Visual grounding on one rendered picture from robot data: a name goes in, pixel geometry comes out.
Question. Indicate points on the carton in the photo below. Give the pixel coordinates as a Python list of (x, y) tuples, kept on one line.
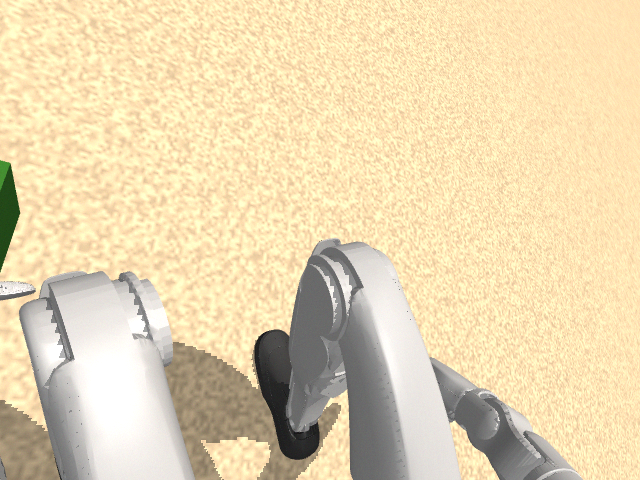
[(9, 208)]

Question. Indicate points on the right robot foot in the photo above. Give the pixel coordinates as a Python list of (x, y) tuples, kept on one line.
[(273, 368)]

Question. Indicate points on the right robot arm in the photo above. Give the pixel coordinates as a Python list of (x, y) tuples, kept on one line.
[(506, 437)]

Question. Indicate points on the right robot hand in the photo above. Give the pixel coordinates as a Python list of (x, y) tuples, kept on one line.
[(453, 386)]

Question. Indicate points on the left robot hand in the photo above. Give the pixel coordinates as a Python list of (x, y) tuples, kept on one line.
[(11, 289)]

